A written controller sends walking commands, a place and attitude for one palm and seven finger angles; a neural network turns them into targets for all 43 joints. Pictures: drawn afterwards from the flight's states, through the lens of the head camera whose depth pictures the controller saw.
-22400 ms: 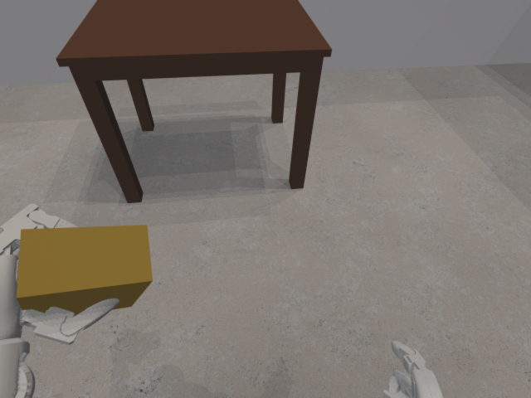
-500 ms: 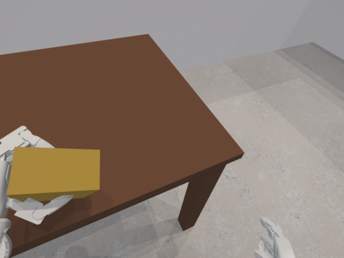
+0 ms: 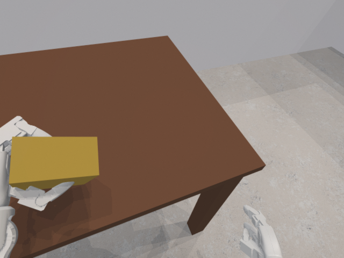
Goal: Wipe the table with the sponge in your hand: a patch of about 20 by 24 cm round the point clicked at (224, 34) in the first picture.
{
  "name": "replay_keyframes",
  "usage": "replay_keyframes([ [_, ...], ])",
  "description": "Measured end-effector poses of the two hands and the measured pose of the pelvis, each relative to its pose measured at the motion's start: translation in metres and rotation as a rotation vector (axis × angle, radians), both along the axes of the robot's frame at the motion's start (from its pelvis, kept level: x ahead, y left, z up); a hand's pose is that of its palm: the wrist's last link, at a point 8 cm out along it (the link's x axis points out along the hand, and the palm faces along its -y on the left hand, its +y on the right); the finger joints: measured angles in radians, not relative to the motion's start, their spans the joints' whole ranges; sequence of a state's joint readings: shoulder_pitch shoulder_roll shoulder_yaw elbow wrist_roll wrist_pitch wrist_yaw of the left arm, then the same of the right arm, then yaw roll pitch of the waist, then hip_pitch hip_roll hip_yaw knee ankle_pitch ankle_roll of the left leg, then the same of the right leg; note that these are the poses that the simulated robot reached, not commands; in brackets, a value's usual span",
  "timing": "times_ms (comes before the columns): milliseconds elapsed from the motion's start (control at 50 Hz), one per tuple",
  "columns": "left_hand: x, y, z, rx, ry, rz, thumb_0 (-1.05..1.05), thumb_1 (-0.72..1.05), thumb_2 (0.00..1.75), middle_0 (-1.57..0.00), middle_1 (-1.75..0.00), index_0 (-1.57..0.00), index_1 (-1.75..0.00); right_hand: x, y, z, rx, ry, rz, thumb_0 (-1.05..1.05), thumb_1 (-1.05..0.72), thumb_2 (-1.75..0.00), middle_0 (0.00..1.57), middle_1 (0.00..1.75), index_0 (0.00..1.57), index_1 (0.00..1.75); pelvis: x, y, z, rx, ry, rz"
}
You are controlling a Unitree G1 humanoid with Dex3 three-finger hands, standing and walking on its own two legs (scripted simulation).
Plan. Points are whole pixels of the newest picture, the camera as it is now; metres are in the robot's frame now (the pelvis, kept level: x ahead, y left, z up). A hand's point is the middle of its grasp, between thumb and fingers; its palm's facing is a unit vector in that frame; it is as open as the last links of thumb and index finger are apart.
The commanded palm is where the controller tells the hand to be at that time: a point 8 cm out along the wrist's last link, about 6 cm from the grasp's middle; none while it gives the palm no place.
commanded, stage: come to a stop and stand still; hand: left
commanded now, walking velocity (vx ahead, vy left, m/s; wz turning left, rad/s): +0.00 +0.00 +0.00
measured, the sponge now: (67, 164) +0.24 +0.22 +0.14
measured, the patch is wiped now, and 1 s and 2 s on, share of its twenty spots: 0.00 0.00 0.00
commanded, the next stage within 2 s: look again from close up in 0.18 s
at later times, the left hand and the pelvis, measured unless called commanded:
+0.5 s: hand (53, 162) +0.23 +0.24 +0.16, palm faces +0.37 -0.85 -0.38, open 10.1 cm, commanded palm +0.17 +0.27 +0.17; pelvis +0.01 -0.01 +0.00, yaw +0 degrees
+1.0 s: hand (59, 166) +0.22 +0.22 +0.16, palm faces +0.26 -0.76 -0.60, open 10.1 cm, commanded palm +0.18 +0.27 +0.19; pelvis +0.00 -0.03 -0.01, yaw +0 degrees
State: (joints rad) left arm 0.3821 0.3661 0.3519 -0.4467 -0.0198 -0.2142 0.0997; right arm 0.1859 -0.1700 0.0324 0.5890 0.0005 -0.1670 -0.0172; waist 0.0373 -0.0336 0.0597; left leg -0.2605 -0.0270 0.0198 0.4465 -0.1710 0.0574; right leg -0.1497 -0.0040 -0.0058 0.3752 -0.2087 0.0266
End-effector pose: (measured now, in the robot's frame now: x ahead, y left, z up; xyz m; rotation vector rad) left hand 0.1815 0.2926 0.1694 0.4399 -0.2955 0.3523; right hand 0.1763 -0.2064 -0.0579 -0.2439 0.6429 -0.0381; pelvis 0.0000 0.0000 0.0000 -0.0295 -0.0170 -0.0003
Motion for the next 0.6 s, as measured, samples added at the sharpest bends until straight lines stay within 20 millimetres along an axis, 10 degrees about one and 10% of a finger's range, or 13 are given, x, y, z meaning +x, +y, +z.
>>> replay_keyframes([
  [600,0.007,-0.018,0.003,0.002,0.055,-0.003,-0.01,-0.5,1.04,-0.73,-1.36,-0.74,-1.36,-0.001,-0.025,-0.008,0.006,0.041,-0.075,0.02,-0.9,-0.9,0.2,0.3,0.2,0.3,0.011,-0.011,0.002,0.005,0.008,0.005],
])
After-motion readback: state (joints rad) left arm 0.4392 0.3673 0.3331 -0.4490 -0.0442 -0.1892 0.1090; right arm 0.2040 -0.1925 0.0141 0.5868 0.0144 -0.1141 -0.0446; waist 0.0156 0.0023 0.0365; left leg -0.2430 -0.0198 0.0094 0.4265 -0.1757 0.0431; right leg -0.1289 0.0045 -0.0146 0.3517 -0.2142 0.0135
